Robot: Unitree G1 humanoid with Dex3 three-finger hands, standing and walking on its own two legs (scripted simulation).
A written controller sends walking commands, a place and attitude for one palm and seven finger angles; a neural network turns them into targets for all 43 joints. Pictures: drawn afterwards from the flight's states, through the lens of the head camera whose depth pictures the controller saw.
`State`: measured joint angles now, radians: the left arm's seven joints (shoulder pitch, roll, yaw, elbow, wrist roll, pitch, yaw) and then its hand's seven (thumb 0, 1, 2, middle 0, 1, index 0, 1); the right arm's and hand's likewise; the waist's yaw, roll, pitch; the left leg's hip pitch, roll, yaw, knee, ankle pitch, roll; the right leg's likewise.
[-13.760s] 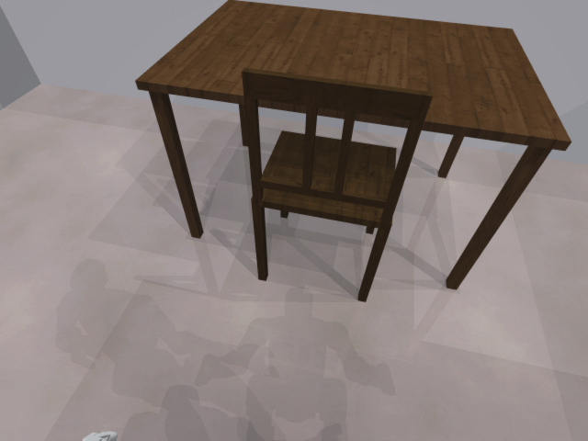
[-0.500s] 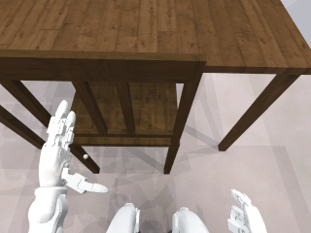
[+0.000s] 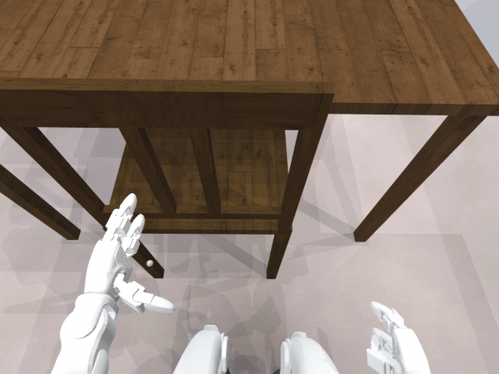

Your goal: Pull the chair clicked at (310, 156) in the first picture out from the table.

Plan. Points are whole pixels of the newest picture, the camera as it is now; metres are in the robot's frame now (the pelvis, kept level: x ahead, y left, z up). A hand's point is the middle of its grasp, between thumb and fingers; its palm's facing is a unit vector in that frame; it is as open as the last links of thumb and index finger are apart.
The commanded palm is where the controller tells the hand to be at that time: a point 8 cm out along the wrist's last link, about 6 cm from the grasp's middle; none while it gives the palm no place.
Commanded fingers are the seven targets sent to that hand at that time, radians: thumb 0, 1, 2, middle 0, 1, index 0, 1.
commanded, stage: aim the fingers beside a spindle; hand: left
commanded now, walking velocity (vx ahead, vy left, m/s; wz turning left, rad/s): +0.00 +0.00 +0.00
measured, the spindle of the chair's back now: (154, 175) +0.43 +0.18 +0.02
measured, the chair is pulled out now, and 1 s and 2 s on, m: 0.00 0.00 0.00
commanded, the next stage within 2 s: push the fingers through the gap in 1.52 s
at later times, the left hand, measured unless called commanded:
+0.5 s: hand (150, 260) +0.27 +0.15 +0.04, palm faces -0.03 -1.00 -0.01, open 16.9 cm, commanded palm +0.27 +0.23 +0.04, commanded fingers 0.00 -0.50 0.30 -0.06 -0.08 -0.06 -0.08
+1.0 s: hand (123, 241) +0.30 +0.20 +0.04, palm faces +0.12 -0.99 -0.07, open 16.9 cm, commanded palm +0.26 +0.22 +0.01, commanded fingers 0.00 -0.50 0.30 -0.06 -0.08 -0.06 -0.08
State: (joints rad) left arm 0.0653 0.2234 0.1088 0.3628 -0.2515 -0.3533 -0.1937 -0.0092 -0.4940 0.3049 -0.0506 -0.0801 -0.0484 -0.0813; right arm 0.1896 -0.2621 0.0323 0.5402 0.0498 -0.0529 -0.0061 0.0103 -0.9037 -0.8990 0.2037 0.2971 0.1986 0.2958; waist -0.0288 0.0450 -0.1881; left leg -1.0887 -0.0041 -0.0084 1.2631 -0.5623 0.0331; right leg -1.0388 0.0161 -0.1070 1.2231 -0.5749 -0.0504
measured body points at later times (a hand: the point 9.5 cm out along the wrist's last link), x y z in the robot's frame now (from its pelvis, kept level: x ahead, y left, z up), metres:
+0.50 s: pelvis +0.01 +0.01 +0.01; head +0.12 +0.03 +0.44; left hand +0.27 +0.21 +0.05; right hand +0.17 -0.23 -0.09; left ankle +0.02 +0.10 -0.63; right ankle +0.00 -0.09 -0.63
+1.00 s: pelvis +0.00 +0.01 +0.00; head +0.10 +0.01 +0.44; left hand +0.29 +0.25 +0.04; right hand +0.17 -0.23 -0.11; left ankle +0.02 +0.10 -0.63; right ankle +0.00 -0.09 -0.63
